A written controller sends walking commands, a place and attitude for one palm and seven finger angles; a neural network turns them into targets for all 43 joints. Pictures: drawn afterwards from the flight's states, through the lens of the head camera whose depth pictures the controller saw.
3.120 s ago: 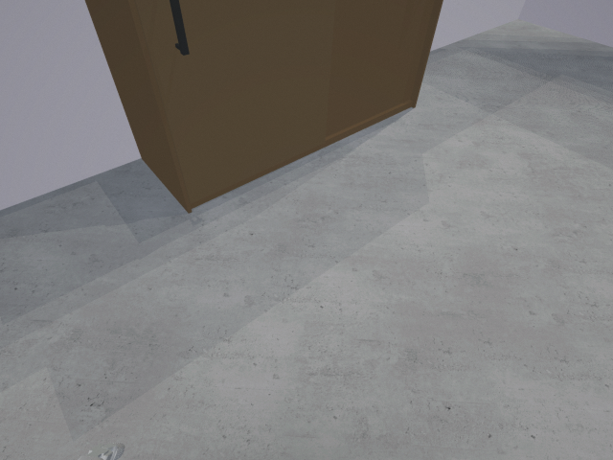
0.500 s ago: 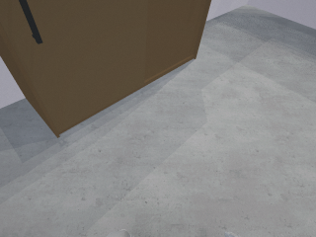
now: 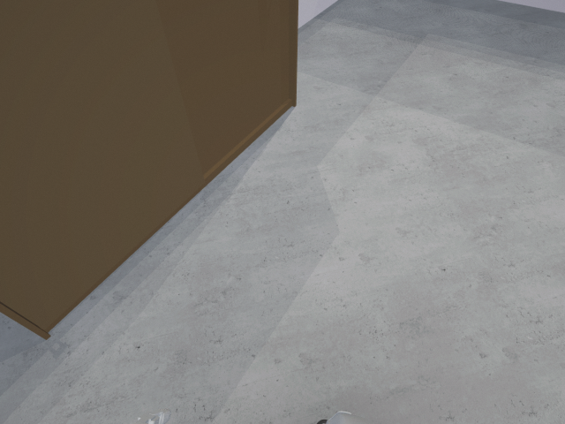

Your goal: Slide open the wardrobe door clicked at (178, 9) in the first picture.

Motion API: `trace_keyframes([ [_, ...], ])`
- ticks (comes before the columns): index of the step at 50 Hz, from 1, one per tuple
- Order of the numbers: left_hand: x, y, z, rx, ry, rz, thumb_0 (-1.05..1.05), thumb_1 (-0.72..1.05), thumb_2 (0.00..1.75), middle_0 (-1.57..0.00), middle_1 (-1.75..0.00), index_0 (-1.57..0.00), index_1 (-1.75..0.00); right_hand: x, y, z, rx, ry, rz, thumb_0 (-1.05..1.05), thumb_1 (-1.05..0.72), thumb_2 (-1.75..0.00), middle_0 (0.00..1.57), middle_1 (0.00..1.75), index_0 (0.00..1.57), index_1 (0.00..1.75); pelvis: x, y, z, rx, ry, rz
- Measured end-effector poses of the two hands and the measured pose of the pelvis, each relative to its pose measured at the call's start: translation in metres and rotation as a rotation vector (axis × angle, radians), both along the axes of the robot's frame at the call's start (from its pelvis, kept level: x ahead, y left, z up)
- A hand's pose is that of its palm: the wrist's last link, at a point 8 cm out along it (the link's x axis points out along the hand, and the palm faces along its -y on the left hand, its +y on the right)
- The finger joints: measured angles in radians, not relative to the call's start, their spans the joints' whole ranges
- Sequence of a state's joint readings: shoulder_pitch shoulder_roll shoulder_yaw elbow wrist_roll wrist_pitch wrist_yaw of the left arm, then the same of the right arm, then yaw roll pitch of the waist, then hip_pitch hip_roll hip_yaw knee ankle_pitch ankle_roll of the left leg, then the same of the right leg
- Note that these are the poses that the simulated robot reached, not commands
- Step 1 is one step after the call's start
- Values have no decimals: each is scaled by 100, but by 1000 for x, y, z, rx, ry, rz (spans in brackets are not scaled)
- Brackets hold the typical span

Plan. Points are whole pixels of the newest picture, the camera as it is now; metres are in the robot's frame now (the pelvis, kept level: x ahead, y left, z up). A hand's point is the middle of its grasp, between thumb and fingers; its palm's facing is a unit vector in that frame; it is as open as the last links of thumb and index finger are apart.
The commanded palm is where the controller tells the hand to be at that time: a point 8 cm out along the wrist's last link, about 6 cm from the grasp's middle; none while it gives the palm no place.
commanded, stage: walk to a spot facing it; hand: left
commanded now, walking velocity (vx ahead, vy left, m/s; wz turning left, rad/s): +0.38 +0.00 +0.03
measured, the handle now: out of the picture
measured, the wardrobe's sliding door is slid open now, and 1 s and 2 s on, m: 0.00 0.00 0.00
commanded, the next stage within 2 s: turn to face it in 0.34 s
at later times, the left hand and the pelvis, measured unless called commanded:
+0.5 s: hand out of the picture +0.12 +0.18 -0.18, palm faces +0.20 -0.97 -0.13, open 7.4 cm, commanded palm none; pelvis +0.22 +0.04 +0.00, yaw +7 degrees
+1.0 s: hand (163, 294) +0.36 +0.23 -0.12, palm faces +0.33 -0.90 -0.27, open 7.4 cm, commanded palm none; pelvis +0.29 +0.00 +0.01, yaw +21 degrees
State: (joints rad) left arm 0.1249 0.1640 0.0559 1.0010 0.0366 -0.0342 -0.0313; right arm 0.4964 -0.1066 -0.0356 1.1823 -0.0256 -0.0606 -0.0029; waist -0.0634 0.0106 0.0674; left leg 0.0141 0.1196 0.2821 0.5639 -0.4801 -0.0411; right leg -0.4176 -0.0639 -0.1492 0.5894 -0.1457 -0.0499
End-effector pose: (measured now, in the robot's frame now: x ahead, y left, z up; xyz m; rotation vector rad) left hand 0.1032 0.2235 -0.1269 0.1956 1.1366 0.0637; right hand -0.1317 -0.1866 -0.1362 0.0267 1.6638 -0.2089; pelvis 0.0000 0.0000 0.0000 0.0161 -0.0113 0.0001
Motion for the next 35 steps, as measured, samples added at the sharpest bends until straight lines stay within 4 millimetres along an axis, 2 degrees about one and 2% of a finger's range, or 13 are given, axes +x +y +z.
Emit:
trace_keyframes([
  [2, 18, -10, 0, -3, -32, 15, 0, 91, 90, -19, -30, -20, -30, 24, -8, -3, 11, 6, 5, 1, -91, -90, 20, 30, 20, 30, 16, -9, -1, -3, -10, 2],
  [4, 25, -16, 3, -10, -27, 40, 0, 91, 90, -19, -30, -20, -30, 60, -20, -2, 1, -37, 20, 1, -91, -90, 21, 30, 20, 30, 32, -14, 4, -3, -18, 6],
  [9, 32, -4, 17, 40, 4, 113, -3, 95, 90, -20, -30, -20, -30, 178, -47, 5, -51, -236, 89, 1, -91, -90, 20, 30, 20, 30, 73, -19, 18, -14, -13, 21],
  [14, 23, 0, 15, 31, 114, 151, -2, 94, 90, -20, -30, -20, -30, 289, -58, 17, -91, -407, 152, 1, -92, -90, 20, 30, 20, 30, 115, -13, 23, -25, -9, 45],
  [18, 14, -1, 5, -10, 200, 212, -1, 92, 90, -19, -30, -20, -30, 367, -50, 25, -100, -476, 237, 1, -92, -90, 20, 30, 20, 30, 150, -2, 21, -37, -13, 74],
  [22, 7, 1, -10, -59, 300, 281, 0, 91, 90, -19, -30, -20, -30, 437, -25, 27, -106, -516, 328, 1, -92, -90, 20, 30, 19, 30, 189, 17, 12, -46, -19, 104],
  [24, 7, 7, -21, -80, 354, 303, 0, 91, 90, -20, -30, -20, -30, 467, -12, 22, -118, -548, 357, 1, -91, -90, 20, 30, 20, 30, 209, 31, 1, -53, -23, 107],
  [26, 14, 14, -27, -90, 394, 312, 0, 91, 90, -20, -30, -20, -30, 484, 1, 19, -123, -565, 362, 1, -91, -90, 20, 30, 20, 30, 222, 40, -3, -41, -28, 115],
  [28, 32, 25, -26, -80, 388, 311, 0, 91, 90, -20, -30, -20, -30, 489, 11, 19, -116, -552, 359, 1, -91, -90, 20, 30, 20, 30, 231, 45, 0, -33, -32, 117],
  [31, 74, 43, -18, -57, 309, 316, 1, 91, 90, -20, -30, -20, -30, 486, 20, 20, -104, -501, 355, 0, -91, -90, 20, 30, 20, 30, 242, 49, 8, -32, -26, 144],
  [35, 133, 63, -5, -17, 164, 327, 1, 91, 90, -19, -30, -20, -30, 485, 15, 21, -108, -431, 367, 0, -94, -90, 21, 30, 20, 30, 252, 51, 14, -29, -12, 186],
])
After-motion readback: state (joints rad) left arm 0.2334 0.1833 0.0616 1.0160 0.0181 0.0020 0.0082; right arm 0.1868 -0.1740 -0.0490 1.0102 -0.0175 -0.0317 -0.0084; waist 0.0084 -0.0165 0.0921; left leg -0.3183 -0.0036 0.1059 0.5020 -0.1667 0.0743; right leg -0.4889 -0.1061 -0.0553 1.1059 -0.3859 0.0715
